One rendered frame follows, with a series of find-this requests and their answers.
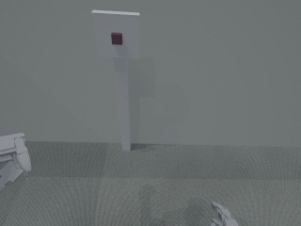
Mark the robot right hand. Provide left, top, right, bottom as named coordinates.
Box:
left=211, top=202, right=239, bottom=226

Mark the button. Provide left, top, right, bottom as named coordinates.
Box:
left=111, top=32, right=122, bottom=45

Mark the panel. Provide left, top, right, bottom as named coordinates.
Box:
left=91, top=9, right=140, bottom=152

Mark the robot left hand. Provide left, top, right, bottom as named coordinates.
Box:
left=0, top=133, right=32, bottom=193

